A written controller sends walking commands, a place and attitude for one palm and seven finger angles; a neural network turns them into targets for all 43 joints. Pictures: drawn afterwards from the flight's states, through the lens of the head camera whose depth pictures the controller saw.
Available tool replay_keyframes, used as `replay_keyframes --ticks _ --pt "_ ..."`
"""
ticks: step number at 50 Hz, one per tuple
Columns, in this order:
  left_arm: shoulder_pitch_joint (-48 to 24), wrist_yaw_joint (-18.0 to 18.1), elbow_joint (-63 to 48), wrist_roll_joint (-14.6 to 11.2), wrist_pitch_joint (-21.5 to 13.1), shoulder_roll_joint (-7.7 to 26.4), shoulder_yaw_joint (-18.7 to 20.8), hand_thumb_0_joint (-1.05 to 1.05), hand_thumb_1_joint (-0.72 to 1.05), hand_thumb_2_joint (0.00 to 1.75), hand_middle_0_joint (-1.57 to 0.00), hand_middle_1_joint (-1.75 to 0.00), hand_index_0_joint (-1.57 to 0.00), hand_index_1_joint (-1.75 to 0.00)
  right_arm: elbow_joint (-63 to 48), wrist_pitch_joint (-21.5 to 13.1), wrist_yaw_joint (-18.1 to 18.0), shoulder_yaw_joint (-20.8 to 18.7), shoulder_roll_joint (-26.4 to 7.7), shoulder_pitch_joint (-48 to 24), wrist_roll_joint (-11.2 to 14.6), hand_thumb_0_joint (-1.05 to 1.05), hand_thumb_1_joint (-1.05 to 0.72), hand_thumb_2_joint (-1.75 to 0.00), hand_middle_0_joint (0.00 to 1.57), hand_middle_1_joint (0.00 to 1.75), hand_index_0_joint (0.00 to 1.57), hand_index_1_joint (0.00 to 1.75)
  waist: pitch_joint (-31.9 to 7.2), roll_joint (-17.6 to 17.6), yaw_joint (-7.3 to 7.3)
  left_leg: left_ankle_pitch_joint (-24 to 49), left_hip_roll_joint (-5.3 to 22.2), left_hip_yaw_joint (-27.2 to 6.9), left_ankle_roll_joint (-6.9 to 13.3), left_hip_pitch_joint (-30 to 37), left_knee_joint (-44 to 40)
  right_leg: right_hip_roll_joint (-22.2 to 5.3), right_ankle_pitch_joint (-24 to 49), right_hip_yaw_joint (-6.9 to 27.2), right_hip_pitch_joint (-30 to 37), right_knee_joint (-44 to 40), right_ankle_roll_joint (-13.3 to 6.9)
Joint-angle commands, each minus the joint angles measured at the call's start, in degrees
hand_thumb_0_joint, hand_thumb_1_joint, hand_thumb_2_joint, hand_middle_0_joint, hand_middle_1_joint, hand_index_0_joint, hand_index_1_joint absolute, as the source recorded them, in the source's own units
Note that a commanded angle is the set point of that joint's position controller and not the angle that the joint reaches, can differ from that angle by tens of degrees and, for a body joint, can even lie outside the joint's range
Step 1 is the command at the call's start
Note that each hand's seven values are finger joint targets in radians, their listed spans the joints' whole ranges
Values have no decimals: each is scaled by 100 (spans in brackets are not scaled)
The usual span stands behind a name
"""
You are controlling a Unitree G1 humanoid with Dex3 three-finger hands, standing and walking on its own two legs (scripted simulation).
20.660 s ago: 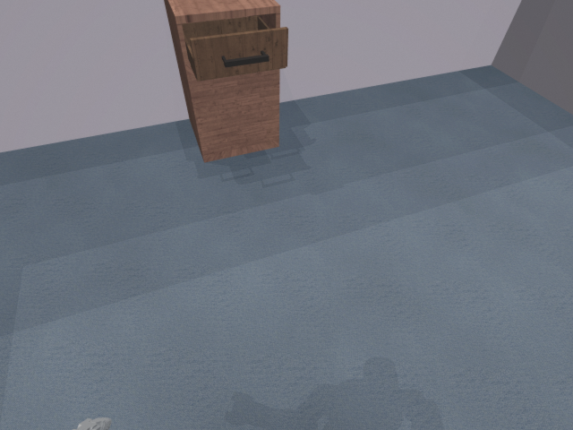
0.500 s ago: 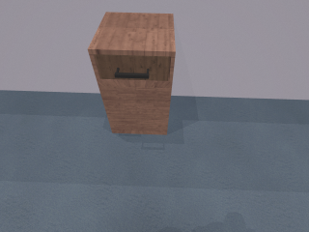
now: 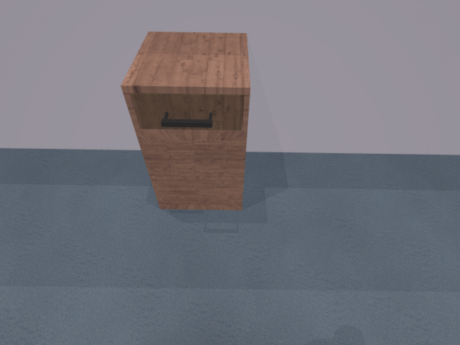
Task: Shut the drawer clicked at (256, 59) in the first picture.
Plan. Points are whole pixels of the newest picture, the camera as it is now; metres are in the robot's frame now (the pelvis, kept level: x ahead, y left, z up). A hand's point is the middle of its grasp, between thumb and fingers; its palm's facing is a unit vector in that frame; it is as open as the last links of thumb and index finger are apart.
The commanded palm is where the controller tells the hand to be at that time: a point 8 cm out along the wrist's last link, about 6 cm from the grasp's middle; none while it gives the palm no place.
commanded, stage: look to check the result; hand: left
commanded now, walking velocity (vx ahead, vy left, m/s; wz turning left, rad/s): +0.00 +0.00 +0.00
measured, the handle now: (187, 119) +0.85 +0.20 -0.14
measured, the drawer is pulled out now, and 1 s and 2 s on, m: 0.00 0.00 0.00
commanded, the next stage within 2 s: stand and wait in 0.56 s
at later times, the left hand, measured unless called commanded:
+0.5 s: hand out of the picture -0.01 +0.14 -0.17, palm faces +0.06 -0.98 -0.18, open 7.4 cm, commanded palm none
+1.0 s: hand out of the picture +0.01 +0.14 -0.17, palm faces +0.05 -0.98 -0.19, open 7.4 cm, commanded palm none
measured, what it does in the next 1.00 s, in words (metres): stands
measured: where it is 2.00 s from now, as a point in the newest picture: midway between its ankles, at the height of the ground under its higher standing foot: outside the picture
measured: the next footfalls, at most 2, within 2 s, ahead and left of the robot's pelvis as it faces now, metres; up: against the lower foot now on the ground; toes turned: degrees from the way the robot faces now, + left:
none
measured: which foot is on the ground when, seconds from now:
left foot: down 0.00-1.00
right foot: down 0.00-1.00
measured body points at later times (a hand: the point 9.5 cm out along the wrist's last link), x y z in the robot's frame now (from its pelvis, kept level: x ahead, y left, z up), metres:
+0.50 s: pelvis +0.02 -0.02 +0.00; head +0.03 -0.02 +0.45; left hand -0.01 +0.19 -0.16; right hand +0.00 -0.22 -0.17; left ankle +0.05 +0.11 -0.74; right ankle -0.04 -0.09 -0.74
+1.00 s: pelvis +0.03 -0.02 +0.00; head +0.04 -0.03 +0.45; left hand +0.00 +0.19 -0.16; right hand +0.01 -0.23 -0.17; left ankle +0.05 +0.11 -0.74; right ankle -0.04 -0.09 -0.74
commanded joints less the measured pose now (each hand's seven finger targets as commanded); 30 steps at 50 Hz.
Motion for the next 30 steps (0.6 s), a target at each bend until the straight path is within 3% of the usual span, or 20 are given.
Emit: replay_keyframes --ticks 1,12,22,30 --pt "611 16 -57 -30 -36 513 107 0 90 90 -20 -30 -20 -30 -102 -61 -19 -47 -458 412 30 0 -90 -90 20 30 20 30 368 2 17 413 507 -431 223 290 -348 -680 454 533 -661 -722 -134" --pt "655 31 -50 -30 -52 544 105 0 90 90 -20 -30 -20 -30 -82 -63 -32 -44 -534 349 38 0 -90 -90 20 30 20 30 263 58 13 735 544 -343 205 467 -243 -684 838 562 -537 -721 -118" --pt "675 46 -33 -27 -60 552 97 0 90 90 -20 -30 -20 -30 -60 -46 -34 -48 -542 282 41 0 -90 -90 20 30 20 30 393 -115 14 714 540 -283 173 479 -208 -708 1041 548 -540 -798 -81" --pt "662 54 -56 -37 -65 586 118 0 90 90 -20 -30 -20 -30 -63 -55 -52 -40 -538 247 45 0 -90 -90 20 30 20 30 341 -85 25 841 531 -207 153 499 -150 -746 1625 543 -365 -770 -7"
